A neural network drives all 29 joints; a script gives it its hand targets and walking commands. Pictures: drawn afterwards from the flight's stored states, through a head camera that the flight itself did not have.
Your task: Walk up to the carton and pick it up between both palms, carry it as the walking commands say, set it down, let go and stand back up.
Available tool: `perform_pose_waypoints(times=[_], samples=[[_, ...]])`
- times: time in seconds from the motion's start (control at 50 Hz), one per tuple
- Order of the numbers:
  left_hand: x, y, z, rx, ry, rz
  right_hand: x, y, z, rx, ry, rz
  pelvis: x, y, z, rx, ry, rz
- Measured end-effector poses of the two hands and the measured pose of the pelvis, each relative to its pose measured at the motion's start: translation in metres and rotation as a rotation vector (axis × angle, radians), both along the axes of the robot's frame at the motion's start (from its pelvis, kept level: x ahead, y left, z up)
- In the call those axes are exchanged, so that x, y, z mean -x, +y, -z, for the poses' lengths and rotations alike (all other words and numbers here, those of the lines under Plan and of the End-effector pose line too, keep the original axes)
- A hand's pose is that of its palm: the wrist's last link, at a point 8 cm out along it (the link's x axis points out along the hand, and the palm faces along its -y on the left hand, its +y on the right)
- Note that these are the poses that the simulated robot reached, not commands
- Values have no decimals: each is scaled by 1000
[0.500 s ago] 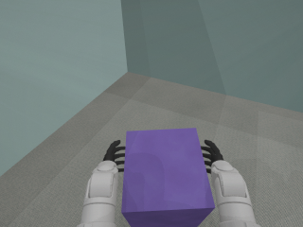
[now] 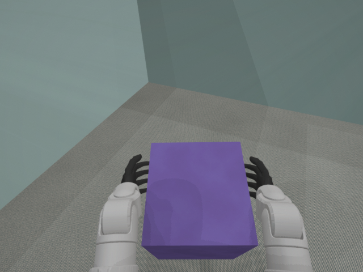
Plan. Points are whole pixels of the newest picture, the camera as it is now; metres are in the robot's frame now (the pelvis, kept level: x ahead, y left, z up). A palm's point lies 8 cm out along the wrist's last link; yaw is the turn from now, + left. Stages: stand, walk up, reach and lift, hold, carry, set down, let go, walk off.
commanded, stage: carry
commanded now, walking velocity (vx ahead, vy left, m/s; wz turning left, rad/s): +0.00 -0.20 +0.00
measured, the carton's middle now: (195, 205) +0.31 +0.01 +0.00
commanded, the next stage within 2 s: none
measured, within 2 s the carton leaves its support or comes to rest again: neither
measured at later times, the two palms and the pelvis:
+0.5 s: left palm (142, 224) +0.21 +0.11 +0.09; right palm (300, 223) +0.22 -0.18 +0.10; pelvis -0.02 -0.05 +0.00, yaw +0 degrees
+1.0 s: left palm (203, 257) +0.16 +0.00 +0.09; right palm out of the picture +0.17 -0.29 +0.10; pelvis -0.07 -0.16 +0.00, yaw +0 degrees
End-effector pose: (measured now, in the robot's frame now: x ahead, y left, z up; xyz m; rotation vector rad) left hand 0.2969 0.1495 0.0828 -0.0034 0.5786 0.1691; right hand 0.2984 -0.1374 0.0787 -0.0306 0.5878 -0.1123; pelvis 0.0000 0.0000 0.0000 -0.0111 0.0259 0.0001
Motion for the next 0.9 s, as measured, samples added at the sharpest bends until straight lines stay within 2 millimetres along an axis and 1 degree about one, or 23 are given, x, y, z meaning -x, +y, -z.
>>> perform_pose_waypoints(times=[0.1, 0.16, 0.22, 0.28, 0.4, 0.46, 0.54, 0.62, 0.68, 0.74, 0.8, 0.9], samples=[[3, -26, -9, 10, -30, 31, 14, -26, -8, -55, -28, 64, -1, -14, 7, 5, 31, -10], [13, -34, -7, 24, -20, 33, 26, -35, -9, -63, -19, 80, 0, -22, 12, -3, 42, 3], [28, -41, -2, 25, 17, 25, 40, -42, -3, -67, 18, 80, 1, -30, 15, 7, 41, 6], [44, -42, 2, 30, 53, 9, 51, -44, -1, -63, 55, 71, 3, -35, 15, 2, 42, -14], [69, -31, 2, 76, 59, -49, 61, -32, -11, -32, 61, 24, 10, -38, 12, -7, 53, -28], [79, -34, -1, 82, 69, -55, 71, -35, -14, -25, 71, 20, 15, -42, 8, 3, 49, -8], [85, -52, -12, 71, 75, -25, 88, -54, -20, -34, 77, 51, 24, -54, -1, 20, 44, 7], [88, -82, -22, 50, 50, 10, 101, -83, -25, -53, 51, 84, 33, -75, -2, 31, 48, 16], [92, -109, -22, 32, 38, 27, 108, -110, -21, -64, 37, 99, 39, -97, 4, 27, 42, 20], [100, -128, -18, 18, 71, 35, 116, -129, -18, -72, 69, 106, 45, -113, 1, 7, 41, 8], [109, -137, -18, 21, 78, 19, 120, -138, -20, -70, 76, 90, 51, -126, -1, -7, 41, 0], [121, -141, -15, 44, 49, -21, 120, -143, -23, -49, 47, 50, 60, -141, 4, 3, 49, -12]])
